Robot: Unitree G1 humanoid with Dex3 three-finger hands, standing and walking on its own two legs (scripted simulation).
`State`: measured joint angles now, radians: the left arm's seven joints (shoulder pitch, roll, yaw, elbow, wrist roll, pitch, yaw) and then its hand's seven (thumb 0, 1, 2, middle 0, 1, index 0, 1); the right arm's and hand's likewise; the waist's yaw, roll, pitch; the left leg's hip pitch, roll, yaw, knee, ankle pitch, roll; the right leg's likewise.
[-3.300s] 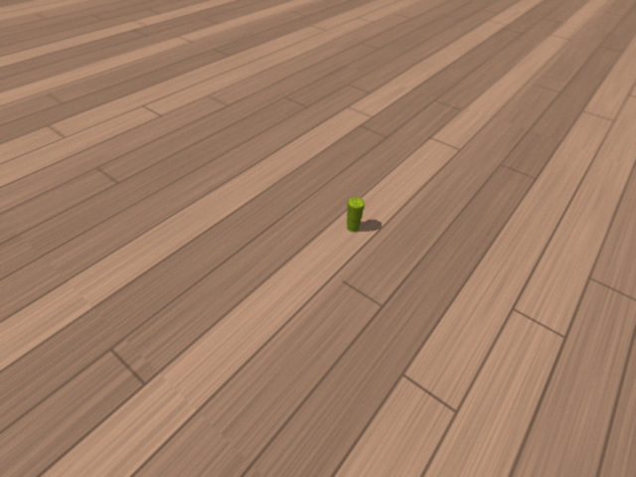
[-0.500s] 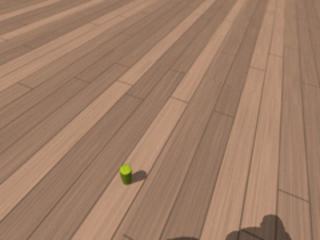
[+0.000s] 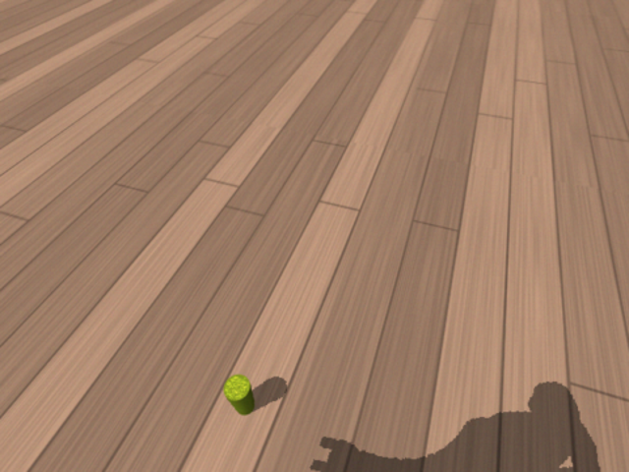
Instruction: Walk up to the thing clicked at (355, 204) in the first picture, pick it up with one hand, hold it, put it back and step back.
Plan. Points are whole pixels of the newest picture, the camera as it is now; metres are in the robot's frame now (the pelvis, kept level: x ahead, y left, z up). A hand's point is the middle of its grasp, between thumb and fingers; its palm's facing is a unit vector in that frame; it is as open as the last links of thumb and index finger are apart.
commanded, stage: walk up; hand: left
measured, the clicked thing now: (241, 397) +0.48 +0.23 -0.68
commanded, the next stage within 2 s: none
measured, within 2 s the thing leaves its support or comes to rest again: neither
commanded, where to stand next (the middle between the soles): +0.14 +0.02 m, yaw +1 degrees
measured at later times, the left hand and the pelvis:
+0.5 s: hand out of the picture +0.13 +0.28 -0.16, palm faces +0.00 -0.95 -0.33, open 7.4 cm; pelvis +0.05 +0.02 +0.00, yaw +1 degrees
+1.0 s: hand out of the picture +0.10 +0.27 -0.13, palm faces +0.02 -0.93 -0.36, open 7.4 cm; pelvis +0.05 +0.01 +0.02, yaw +2 degrees
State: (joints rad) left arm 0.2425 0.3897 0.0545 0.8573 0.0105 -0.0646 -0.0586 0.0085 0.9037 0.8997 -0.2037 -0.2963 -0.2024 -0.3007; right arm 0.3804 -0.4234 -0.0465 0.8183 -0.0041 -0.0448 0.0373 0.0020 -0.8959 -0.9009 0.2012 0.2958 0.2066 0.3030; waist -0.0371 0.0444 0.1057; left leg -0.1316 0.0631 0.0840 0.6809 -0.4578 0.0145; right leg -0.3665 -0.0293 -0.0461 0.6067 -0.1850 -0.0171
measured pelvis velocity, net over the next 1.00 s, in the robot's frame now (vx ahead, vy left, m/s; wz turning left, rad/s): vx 0.05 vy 0.01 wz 0.03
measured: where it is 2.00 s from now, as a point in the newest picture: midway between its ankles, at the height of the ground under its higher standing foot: outside the picture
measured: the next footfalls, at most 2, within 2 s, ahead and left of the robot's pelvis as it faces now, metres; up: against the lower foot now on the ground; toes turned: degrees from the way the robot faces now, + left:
left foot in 0.36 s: +0.16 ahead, +0.15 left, +0.00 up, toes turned +3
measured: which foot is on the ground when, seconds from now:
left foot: down 0.00-0.00, up 0.02-0.34, down 0.36-1.00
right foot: down 0.00-1.00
